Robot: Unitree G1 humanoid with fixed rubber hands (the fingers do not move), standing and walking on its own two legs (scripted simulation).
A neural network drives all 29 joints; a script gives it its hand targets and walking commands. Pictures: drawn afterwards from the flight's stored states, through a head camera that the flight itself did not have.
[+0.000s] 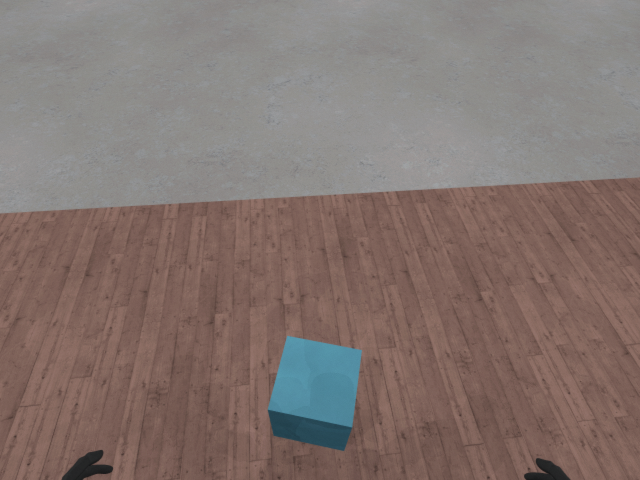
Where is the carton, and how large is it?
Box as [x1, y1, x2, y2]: [268, 336, 361, 450]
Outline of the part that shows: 287,336 268,406 268,412 273,434 277,436 343,450 352,424 361,350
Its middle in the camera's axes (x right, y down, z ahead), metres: -0.01 +0.45 +1.10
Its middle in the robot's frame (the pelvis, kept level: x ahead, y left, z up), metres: +0.43 +0.00 -0.66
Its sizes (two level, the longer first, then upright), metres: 0.210 0.200 0.250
